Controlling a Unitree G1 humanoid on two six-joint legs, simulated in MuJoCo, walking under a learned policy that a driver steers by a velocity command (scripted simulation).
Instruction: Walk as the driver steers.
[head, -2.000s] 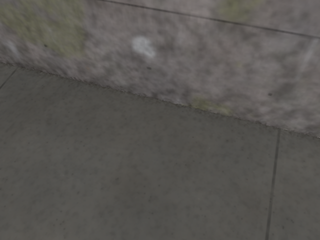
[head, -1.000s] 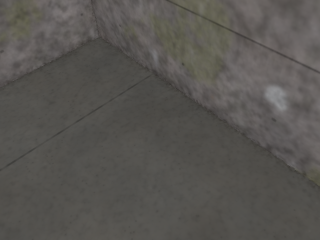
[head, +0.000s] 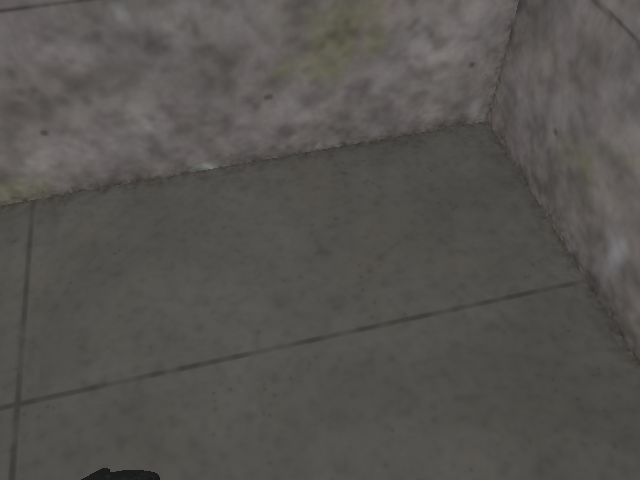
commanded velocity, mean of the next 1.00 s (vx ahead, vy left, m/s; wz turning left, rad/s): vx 0.33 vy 0.00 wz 0.02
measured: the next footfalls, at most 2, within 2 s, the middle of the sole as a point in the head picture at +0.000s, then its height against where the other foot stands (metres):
left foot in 0.46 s outside the picture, level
right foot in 0.90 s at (365, 470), level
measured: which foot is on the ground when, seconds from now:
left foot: up 0.00-0.44, down 0.46-1.00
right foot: down 0.00-0.48, up 0.50-0.88, down 0.90-1.00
